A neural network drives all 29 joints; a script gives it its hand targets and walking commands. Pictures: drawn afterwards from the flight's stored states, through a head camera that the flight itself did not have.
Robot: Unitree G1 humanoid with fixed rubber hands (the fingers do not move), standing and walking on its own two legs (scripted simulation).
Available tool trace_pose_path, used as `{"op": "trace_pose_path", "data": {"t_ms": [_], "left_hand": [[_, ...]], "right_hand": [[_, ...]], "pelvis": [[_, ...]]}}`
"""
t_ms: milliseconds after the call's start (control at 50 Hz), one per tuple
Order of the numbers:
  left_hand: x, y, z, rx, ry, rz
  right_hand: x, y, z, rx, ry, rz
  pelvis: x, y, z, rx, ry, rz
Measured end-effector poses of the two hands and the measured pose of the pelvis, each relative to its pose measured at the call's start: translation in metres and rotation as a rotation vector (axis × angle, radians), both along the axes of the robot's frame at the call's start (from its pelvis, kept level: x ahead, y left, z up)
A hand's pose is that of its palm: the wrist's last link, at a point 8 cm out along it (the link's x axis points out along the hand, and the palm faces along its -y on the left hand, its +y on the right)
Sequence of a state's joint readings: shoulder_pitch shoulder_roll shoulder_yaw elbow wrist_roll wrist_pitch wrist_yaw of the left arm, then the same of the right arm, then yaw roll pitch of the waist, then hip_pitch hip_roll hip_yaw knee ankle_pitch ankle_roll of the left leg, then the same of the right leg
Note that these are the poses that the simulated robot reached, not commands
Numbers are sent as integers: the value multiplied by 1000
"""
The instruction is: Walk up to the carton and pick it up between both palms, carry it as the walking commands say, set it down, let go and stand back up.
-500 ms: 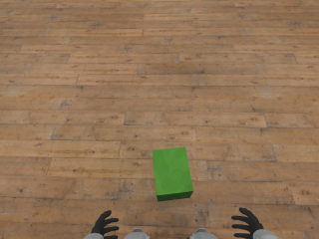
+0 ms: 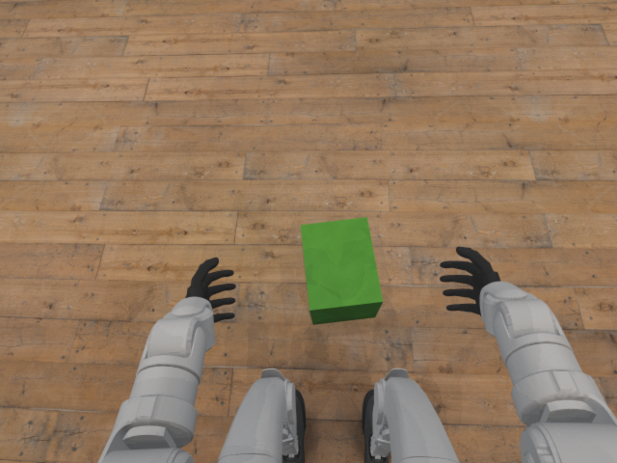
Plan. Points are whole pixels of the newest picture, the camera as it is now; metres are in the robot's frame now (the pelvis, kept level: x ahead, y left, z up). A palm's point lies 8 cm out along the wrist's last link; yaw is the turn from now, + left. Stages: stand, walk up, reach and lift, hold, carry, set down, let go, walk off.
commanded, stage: reach and lift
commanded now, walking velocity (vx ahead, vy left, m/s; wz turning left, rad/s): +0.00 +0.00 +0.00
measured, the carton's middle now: (339, 272) +0.54 -0.02 -0.59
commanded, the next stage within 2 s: none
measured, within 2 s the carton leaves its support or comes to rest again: neither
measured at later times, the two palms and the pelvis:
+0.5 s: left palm (228, 225) +0.46 +0.17 -0.11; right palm (457, 202) +0.50 -0.20 -0.11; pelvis +0.01 -0.01 -0.02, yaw +0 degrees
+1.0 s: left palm (238, 196) +0.54 +0.17 -0.15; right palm (442, 179) +0.56 -0.19 -0.15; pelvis +0.03 -0.01 -0.03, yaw +0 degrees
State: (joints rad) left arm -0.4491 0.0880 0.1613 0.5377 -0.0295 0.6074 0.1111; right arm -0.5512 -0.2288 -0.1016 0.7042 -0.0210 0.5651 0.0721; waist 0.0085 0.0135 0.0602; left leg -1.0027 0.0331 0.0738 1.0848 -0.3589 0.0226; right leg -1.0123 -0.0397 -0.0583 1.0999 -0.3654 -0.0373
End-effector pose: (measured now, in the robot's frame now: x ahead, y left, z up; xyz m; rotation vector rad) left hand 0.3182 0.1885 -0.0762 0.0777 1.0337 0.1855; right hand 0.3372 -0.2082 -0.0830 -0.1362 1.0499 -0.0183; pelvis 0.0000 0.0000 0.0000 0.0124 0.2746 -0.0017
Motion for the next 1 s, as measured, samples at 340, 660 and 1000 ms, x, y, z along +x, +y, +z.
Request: {"op": "trace_pose_path", "data": {"t_ms": [340,660,1000], "left_hand": [[100,-17,-26,16,-178,30],[185,-10,-48,14,-361,45],[218,-20,-69,0,-411,22]], "right_hand": [[110,11,-21,3,-192,-25],[201,10,-37,18,-370,-28],[225,15,-63,56,-409,-41]], "pelvis": [[1,-5,-14,9,209,3],[24,-9,-21,3,445,6],[25,-6,-31,10,566,-7]]}}
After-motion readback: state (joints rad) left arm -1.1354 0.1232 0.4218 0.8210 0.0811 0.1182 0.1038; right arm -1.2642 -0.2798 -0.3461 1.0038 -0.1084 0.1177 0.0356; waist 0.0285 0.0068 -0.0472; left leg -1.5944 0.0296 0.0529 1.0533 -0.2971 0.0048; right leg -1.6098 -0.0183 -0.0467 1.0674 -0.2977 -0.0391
